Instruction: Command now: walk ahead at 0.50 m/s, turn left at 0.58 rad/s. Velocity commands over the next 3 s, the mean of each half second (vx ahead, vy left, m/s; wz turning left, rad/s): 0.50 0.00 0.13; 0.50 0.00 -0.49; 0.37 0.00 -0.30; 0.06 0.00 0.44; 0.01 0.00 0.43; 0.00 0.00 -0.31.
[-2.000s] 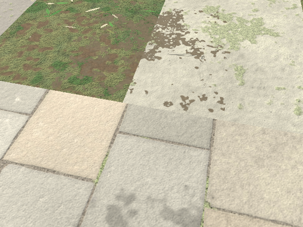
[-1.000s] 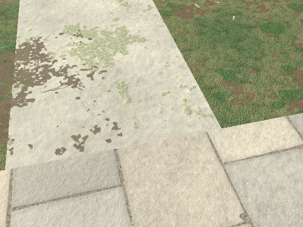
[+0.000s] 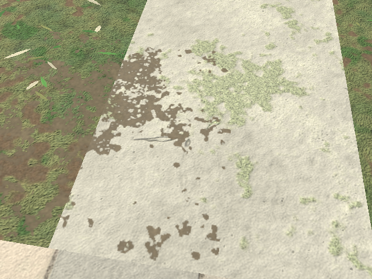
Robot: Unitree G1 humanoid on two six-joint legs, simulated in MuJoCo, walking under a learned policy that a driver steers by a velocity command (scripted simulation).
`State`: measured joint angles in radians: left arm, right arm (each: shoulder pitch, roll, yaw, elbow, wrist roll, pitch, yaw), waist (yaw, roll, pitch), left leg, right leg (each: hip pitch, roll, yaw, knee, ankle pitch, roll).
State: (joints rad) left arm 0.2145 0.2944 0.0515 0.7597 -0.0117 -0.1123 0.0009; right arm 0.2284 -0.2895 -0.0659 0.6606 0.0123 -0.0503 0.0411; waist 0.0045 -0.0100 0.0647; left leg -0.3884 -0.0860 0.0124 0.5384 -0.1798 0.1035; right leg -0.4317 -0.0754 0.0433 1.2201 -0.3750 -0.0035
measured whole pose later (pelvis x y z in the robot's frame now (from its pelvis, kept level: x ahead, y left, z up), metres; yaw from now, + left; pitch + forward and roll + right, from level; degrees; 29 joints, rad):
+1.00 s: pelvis +0.57 -0.03 +0.00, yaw -16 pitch +2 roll +1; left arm 0.37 0.30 0.05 0.75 -0.03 -0.03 0.01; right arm 0.12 -0.26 -0.05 0.65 -0.01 -0.11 0.01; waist 0.04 -0.04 0.00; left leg -0.36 -0.04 0.00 0.50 -0.17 0.03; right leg -0.34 0.06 0.13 1.12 -0.44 -0.02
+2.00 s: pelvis +0.82 -0.12 +0.01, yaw -7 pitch +2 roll -3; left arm 0.07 0.31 0.10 0.79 0.00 0.02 0.05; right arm 0.23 -0.29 -0.06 0.70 0.00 0.01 -0.02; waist -0.02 -0.03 0.04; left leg -0.31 -0.02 -0.04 0.48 -0.21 0.06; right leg -0.55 0.01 0.02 1.09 -0.39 0.05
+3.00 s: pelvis +0.82 -0.18 -0.01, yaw -8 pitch +1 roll +1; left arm 0.15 0.33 0.08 0.74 -0.02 0.05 -0.02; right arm 0.15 -0.32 -0.08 0.74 0.00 0.02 -0.04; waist 0.00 0.03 0.07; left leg -0.26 0.10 0.07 0.67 -0.43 -0.06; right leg -0.30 0.01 -0.04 0.61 -0.29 -0.03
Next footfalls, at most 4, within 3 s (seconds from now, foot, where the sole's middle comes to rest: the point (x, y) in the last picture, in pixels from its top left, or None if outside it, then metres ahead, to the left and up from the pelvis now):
0.40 right None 0.41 -0.13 -0.77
0.90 left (178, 208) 0.69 0.05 -0.77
1.38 right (264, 176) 0.84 -0.30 -0.77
1.80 left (202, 164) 0.89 -0.05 -0.77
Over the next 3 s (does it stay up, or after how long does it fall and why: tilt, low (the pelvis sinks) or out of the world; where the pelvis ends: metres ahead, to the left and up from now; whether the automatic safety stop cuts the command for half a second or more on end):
stays up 0.82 -0.18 -0.01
